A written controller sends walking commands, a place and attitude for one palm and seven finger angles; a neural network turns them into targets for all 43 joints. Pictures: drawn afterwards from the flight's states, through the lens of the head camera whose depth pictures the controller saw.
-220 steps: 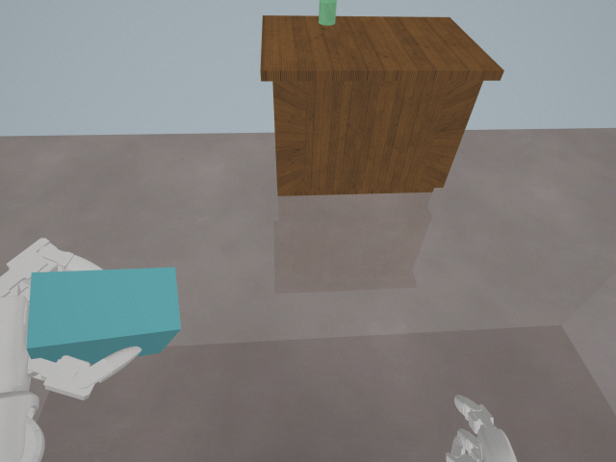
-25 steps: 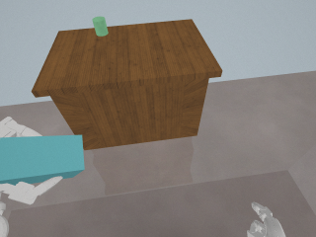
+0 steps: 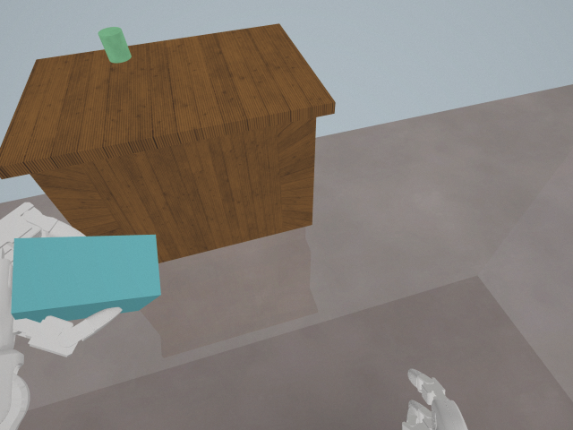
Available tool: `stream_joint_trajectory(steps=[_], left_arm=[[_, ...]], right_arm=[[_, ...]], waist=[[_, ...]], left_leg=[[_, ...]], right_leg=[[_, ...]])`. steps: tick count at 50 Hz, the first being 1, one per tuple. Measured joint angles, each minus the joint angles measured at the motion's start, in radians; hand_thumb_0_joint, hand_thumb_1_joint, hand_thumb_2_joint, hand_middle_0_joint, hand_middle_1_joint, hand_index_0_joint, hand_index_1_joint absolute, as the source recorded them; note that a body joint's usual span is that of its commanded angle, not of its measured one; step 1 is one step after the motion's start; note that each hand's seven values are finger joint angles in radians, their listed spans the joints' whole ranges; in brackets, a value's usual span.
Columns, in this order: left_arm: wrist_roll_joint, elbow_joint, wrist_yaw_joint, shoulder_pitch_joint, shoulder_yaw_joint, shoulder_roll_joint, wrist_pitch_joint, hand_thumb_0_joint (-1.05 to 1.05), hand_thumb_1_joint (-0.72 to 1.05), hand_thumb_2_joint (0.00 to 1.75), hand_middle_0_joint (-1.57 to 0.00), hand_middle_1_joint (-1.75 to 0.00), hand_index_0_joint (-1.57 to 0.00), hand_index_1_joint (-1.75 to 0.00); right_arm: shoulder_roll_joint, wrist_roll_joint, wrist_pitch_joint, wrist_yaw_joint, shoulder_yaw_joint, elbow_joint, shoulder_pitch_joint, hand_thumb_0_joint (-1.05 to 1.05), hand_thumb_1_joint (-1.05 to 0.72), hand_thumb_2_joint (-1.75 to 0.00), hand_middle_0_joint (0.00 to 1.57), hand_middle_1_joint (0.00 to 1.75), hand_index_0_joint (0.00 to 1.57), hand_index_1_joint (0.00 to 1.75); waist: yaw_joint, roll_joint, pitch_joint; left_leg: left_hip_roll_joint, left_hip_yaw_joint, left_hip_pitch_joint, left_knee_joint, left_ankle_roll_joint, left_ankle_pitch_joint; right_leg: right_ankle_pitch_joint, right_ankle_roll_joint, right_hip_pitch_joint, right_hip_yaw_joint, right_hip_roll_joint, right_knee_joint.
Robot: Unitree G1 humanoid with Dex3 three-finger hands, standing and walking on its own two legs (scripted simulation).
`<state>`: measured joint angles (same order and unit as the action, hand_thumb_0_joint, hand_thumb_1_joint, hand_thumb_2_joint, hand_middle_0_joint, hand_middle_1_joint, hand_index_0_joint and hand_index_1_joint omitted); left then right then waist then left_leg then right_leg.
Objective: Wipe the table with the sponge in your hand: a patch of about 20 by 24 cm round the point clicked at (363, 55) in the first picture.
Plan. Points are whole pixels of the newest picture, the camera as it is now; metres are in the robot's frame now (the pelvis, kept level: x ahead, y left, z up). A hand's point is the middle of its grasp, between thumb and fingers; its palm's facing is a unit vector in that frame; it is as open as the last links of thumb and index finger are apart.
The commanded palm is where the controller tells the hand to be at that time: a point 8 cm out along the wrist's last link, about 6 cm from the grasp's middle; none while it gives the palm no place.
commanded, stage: take the last steps up to it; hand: left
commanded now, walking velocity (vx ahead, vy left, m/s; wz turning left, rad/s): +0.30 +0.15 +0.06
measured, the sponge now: (108, 279) +0.23 +0.21 +0.16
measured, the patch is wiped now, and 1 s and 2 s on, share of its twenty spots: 0.00 0.00 0.00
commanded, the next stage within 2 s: none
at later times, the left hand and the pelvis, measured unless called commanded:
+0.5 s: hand (47, 302) +0.19 +0.24 +0.18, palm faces +0.44 -0.79 -0.41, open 10.1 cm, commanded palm +0.15 +0.28 +0.19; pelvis -0.01 +0.00 +0.01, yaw +1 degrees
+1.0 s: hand (55, 222) +0.29 +0.29 +0.18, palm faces +0.43 -0.80 -0.41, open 10.1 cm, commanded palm +0.23 +0.32 +0.19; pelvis +0.07 +0.04 +0.00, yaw +0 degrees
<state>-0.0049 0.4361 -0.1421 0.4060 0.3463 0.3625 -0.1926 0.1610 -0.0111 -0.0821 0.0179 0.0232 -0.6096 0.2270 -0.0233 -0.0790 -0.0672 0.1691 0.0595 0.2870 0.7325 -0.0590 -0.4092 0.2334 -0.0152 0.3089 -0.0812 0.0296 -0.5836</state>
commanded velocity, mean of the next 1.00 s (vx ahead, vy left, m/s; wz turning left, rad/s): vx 0.30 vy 0.15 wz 0.02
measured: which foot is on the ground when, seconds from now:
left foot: up 0.00-0.28, down 0.30-0.56, up 0.58-0.94, down 0.96-1.00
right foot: down 0.00-0.32, up 0.34-0.54, down 0.56-0.96, up 0.98-1.00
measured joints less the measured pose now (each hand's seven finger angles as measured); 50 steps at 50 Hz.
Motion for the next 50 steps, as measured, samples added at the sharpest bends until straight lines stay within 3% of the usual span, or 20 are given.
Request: stream_joint_trajectory(steps=[2, 5, 9, 15, 17, 21, 25, 27, 28, 29, 31, 33, 35, 39, 45, 48, 50], left_arm=[[-0.004, -0.002, -0.001, -0.025, -0.016, -0.01, 0.004, -0.01, -0.5, 0.99, -0.73, -1.33, -0.76, -1.33], [-0.01, 0.037, -0.006, 0.036, -0.018, -0.013, -0.003, -0.01, -0.5, 0.99, -0.73, -1.33, -0.76, -1.33], [-0.009, 0.078, -0.005, 0.116, -0.004, 0.026, -0.028, -0.01, -0.5, 0.99, -0.73, -1.33, -0.76, -1.33], [-0.008, 0.076, -0.022, 0.116, 0.018, 0.031, -0.046, -0.01, -0.5, 0.99, -0.73, -1.33, -0.76, -1.33], [-0.007, 0.052, -0.025, 0.088, 0.015, 0.012, -0.049, -0.01, -0.5, 0.99, -0.73, -1.33, -0.76, -1.33], [0.01, -0.022, -0.02, 0.066, 0.004, -0.014, -0.041, -0.01, -0.5, 0.99, -0.73, -1.33, -0.76, -1.33], [0.011, -0.026, -0.016, 0.069, -0.014, -0.023, -0.029, -0.01, -0.5, 0.99, -0.73, -1.33, -0.76, -1.33], [0.012, -0.013, -0.015, 0.066, -0.019, -0.014, -0.028, -0.01, -0.5, 0.99, -0.73, -1.33, -0.76, -1.33], [0.014, -0.007, -0.015, 0.057, -0.02, -0.007, -0.032, -0.01, -0.5, 0.99, -0.73, -1.33, -0.76, -1.33], [0.017, -0.006, -0.013, 0.043, -0.023, -0.005, -0.036, -0.01, -0.5, 0.99, -0.73, -1.33, -0.76, -1.33], [0.011, -0.017, -0.003, 0.01, -0.033, -0.009, -0.042, -0.01, -0.5, 0.99, -0.73, -1.33, -0.76, -1.33], [0.001, -0.024, 0.005, 0.005, -0.03, -0.019, -0.052, -0.01, -0.5, 0.99, -0.73, -1.33, -0.76, -1.33], [-0.004, -0.021, 0.008, 0.029, -0.018, -0.024, -0.065, -0.01, -0.5, 0.99, -0.73, -1.33, -0.76, -1.33], [-0.005, 0.001, 0.006, 0.086, 0.0, -0.008, -0.076, -0.01, -0.5, 1.0, -0.73, -1.33, -0.76, -1.33], [-0.005, 0.075, -0.018, 0.113, 0.002, 0.005, -0.056, -0.01, -0.5, 1.0, -0.73, -1.33, -0.76, -1.33], [-0.007, 0.105, -0.029, 0.096, 0.01, 0.007, -0.055, -0.01, -0.5, 1.0, -0.73, -1.33, -0.76, -1.33], [-0.009, 0.083, -0.033, 0.047, 0.025, 0.021, -0.06, -0.01, -0.5, 1.0, -0.73, -1.33, -0.76, -1.33]], right_arm=[[0.011, 0.003, 0.015, 0.004, -0.004, -0.027, -0.024, 0.01, -0.9, -0.9, 0.21, 0.3, 0.2, 0.3], [0.037, 0.012, 0.042, 0.015, -0.011, -0.039, -0.043, 0.01, -0.9, -0.9, 0.21, 0.3, 0.2, 0.3], [0.068, 0.015, 0.048, 0.038, -0.038, -0.028, -0.018, 0.01, -0.91, -0.9, 0.21, 0.3, 0.2, 0.3], [0.121, 0.018, 0.022, 0.057, -0.075, -0.011, 0.036, 0.01, -0.91, -0.9, 0.2, 0.3, 0.2, 0.3], [0.119, 0.017, 0.012, 0.064, -0.082, -0.01, 0.039, 0.01, -0.91, -0.9, 0.2, 0.3, 0.2, 0.3], [0.078, 0.012, -0.019, 0.056, -0.073, -0.029, 0.05, 0.01, -0.91, -0.9, 0.2, 0.29, 0.2, 0.3], [0.03, 0.016, -0.042, 0.047, -0.039, -0.043, 0.049, 0.01, -0.91, -0.9, 0.2, 0.3, 0.2, 0.3], [0.011, 0.02, -0.047, 0.043, -0.02, -0.043, 0.044, 0.01, -0.91, -0.9, 0.2, 0.3, 0.2, 0.3], [0.006, 0.021, -0.047, 0.04, -0.014, -0.041, 0.039, 0.01, -0.91, -0.9, 0.2, 0.3, 0.2, 0.3], [0.005, 0.022, -0.042, 0.037, -0.011, -0.046, 0.026, 0.01, -0.9, -0.9, 0.21, 0.3, 0.2, 0.3], [0.007, 0.021, -0.024, 0.025, -0.013, -0.072, -0.001, 0.01, -0.9, -0.9, 0.21, 0.3, 0.2, 0.3], [0.014, 0.02, -0.006, 0.017, -0.015, -0.088, -0.021, 0.01, -0.9, -0.9, 0.21, 0.3, 0.2, 0.3], [0.025, 0.02, 0.008, 0.015, -0.017, -0.085, -0.032, 0.01, -0.9, -0.9, 0.21, 0.3, 0.2, 0.3], [0.049, 0.019, 0.017, 0.019, -0.032, -0.052, -0.035, 0.01, -0.91, -0.9, 0.21, 0.3, 0.2, 0.3], [0.093, 0.019, 0.003, 0.035, -0.067, -0.012, -0.014, 0.01, -0.91, -0.9, 0.21, 0.3, 0.2, 0.3], [0.109, 0.015, -0.005, 0.046, -0.079, 0.01, -0.006, 0.01, -0.91, -0.9, 0.2, 0.3, 0.2, 0.3], [0.081, 0.01, -0.006, 0.05, -0.087, 0.007, -0.032, 0.01, -0.91, -0.9, 0.2, 0.3, 0.2, 0.3]], waist=[[0.01, 0.022, -0.006], [0.04, 0.055, 0.011], [0.063, 0.091, 0.051], [0.047, 0.106, 0.081], [0.038, 0.107, 0.069], [0.04, 0.083, 0.086], [0.024, 0.057, 0.084], [0.015, 0.048, 0.076], [0.012, 0.041, 0.07], [0.01, 0.031, 0.06], [0.006, 0.023, 0.042], [0.003, 0.029, 0.034], [0.011, 0.035, 0.029], [0.022, 0.069, 0.014], [0.004, 0.109, -0.005], [0.001, 0.102, 0.006], [0.004, 0.133, -0.007]], left_leg=[[-0.052, -0.036, 0.069, 0.16, 0.017, -0.069], [-0.108, -0.033, 0.129, 0.276, 0.028, -0.036], [-0.13, 0.011, 0.11, 0.144, 0.041, -0.017], [-0.141, 0.038, -0.048, -0.213, 0.08, 0.019], [-0.145, 0.038, -0.061, -0.228, 0.085, 0.14], [-0.14, 0.021, -0.073, -0.217, 0.091, 0.131], [-0.129, 0.015, -0.085, -0.22, 0.071, 0.124], [-0.126, 0.013, -0.071, -0.181, 0.058, 0.101], [-0.123, 0.01, -0.051, -0.137, 0.057, 0.077], [-0.118, 0.004, -0.019, -0.061, 0.066, 0.039], [-0.133, -0.023, 0.068, 0.16, 0.063, -0.006], [-0.139, -0.031, 0.149, 0.335, 0.051, 0.024], [-0.125, -0.027, 0.21, 0.4, 0.04, 0.073], [-0.089, 0.005, 0.237, 0.24, 0.038, 0.134], [-0.097, 0.075, 0.111, -0.102, 0.055, 0.152], [-0.108, 0.101, 0.012, -0.238, 0.074, 0.211], [-0.123, 0.118, 0.02, -0.176, 0.081, 0.194]], right_leg=[[0.002, -0.03, 0.021, 0.005, -0.01, -0.014], [-0.029, -0.038, 0.026, 0.027, -0.02, 0.03], [-0.072, -0.041, 0.02, 0.033, -0.033, 0.1], [-0.047, -0.026, 0.036, 0.019, -0.046, 0.068], [0.089, -0.009, 0.058, 0.027, -0.048, -0.039], [0.186, 0.023, 0.125, 0.002, -0.055, -0.324], [0.203, 0.039, 0.065, -0.043, -0.068, -0.217], [0.174, 0.037, -0.003, -0.064, -0.068, -0.069], [0.113, 0.016, -0.025, -0.069, -0.065, -0.011], [0.043, -0.011, -0.02, -0.077, -0.062, -0.013], [0.055, -0.04, -0.014, -0.086, -0.066, -0.047], [0.073, -0.044, -0.029, -0.08, -0.072, -0.027], [0.056, -0.034, -0.05, -0.075, -0.077, 0.023], [0.029, -0.022, -0.082, -0.062, -0.102, 0.096], [0.07, 0.018, -0.111, -0.037, -0.139, 0.082], [0.138, 0.044, -0.1, -0.026, -0.139, -0.009], [0.229, 0.038, -0.037, 0.013, -0.149, -0.2]])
